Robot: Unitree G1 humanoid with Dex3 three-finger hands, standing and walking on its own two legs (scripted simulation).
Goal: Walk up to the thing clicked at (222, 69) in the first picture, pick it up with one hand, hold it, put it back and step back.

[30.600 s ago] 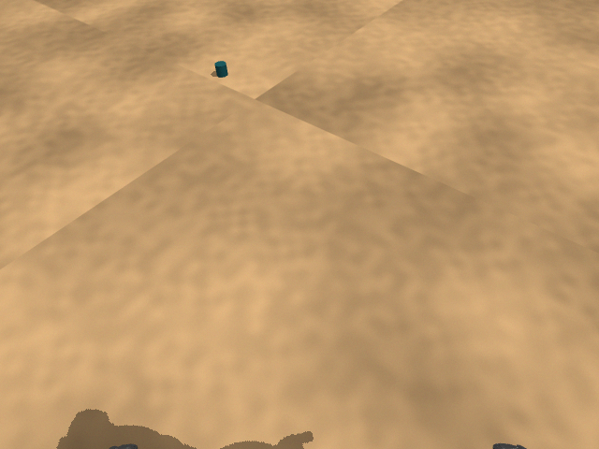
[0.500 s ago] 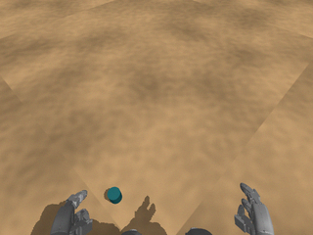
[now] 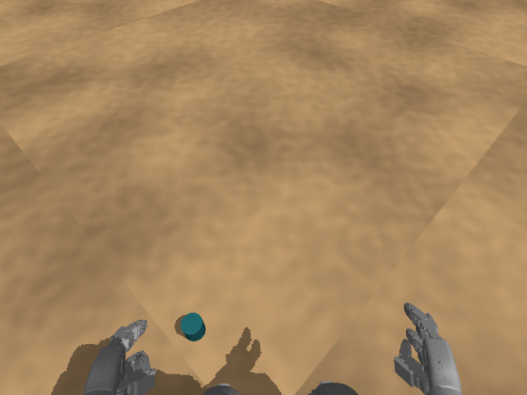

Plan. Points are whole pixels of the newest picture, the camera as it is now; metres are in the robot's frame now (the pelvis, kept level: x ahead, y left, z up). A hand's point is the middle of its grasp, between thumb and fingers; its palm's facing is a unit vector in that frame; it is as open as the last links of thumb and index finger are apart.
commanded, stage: home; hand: left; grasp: from above
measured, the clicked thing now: (193, 327) +0.44 +0.25 -0.68
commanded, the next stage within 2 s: stand in 0.76 s
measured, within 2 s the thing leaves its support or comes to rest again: neither
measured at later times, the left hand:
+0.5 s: hand (149, 373) +0.17 +0.18 -0.04, palm faces +0.04 -0.98 -0.20, open 7.4 cm
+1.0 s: hand (138, 383) +0.16 +0.21 -0.08, palm faces +0.01 -0.95 -0.32, open 7.3 cm
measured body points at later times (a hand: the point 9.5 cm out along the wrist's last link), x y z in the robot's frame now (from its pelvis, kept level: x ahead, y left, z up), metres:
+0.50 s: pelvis +0.00 +0.00 +0.00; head +0.02 +0.01 +0.45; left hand +0.16 +0.23 -0.03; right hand +0.16 -0.24 -0.06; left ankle +0.01 +0.12 -0.68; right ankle +0.01 -0.13 -0.68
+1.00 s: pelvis -0.01 +0.00 +0.02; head +0.02 +0.01 +0.46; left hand +0.16 +0.26 -0.06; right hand +0.14 -0.25 -0.09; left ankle +0.01 +0.12 -0.68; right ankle +0.01 -0.13 -0.68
